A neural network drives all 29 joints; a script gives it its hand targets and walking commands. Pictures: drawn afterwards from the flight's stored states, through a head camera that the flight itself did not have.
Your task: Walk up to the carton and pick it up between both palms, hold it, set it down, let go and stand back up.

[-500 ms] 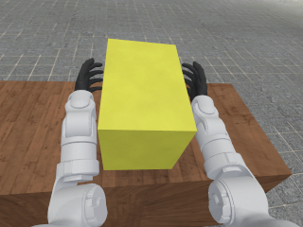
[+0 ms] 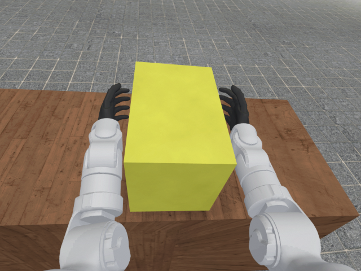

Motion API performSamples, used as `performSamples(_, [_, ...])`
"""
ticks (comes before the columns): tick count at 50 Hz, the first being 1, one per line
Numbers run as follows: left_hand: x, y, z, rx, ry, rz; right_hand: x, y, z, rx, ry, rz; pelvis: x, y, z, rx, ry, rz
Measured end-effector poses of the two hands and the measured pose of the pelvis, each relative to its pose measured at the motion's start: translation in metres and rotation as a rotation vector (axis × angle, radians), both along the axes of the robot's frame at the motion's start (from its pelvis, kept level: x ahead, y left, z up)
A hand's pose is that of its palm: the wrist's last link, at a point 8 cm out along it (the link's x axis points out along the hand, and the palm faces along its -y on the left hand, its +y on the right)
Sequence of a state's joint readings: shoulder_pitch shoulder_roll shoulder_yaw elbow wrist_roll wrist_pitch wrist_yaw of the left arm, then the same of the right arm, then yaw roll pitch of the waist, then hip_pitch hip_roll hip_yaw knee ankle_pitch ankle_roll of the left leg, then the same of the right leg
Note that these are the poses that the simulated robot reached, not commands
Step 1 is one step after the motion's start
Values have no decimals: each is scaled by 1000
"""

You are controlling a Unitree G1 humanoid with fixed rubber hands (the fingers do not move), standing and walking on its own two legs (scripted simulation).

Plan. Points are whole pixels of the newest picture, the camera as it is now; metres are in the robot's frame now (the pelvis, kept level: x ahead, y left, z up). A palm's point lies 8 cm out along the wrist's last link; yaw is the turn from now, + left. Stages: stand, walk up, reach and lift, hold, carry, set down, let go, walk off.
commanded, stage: set down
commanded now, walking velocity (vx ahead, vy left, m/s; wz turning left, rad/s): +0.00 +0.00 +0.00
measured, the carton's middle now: (172, 136) +0.42 +0.03 +0.08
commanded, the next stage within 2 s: none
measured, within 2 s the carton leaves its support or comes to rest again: rests again in 1.88 s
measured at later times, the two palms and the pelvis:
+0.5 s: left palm (114, 127) +0.41 +0.16 +0.11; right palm (237, 125) +0.42 -0.12 +0.13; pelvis +0.01 +0.00 +0.00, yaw +0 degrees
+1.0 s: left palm (116, 132) +0.41 +0.16 +0.09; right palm (235, 127) +0.43 -0.12 +0.11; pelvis +0.01 +0.00 +0.00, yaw +0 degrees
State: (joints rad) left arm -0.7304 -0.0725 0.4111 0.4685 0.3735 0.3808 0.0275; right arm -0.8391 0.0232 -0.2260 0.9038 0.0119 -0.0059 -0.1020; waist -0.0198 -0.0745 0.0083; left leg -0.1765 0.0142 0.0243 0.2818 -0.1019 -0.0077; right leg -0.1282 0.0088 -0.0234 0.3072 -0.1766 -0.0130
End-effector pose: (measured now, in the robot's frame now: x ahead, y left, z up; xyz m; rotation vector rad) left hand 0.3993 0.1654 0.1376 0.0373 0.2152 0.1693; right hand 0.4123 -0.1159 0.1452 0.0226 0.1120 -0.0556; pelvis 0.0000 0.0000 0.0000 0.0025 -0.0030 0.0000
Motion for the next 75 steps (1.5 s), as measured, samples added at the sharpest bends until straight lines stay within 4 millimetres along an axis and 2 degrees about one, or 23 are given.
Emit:
performSamples(15, [4, -3, -21, -30, 42, 12, 7, -3, -15, -18, 43, 16, 6, -1, 0, 1, 10, 0])
performSamples(42, [9, -6, -47, -71, 74, 29, 17, -6, -29, -46, 75, 41, 13, -3, 0, 3, 21, 0])
performSamples(75, [6, -8, -69, -69, 86, 17, 11, -9, -49, -69, 86, 42, 15, -3, 0, 3, 24, 0])
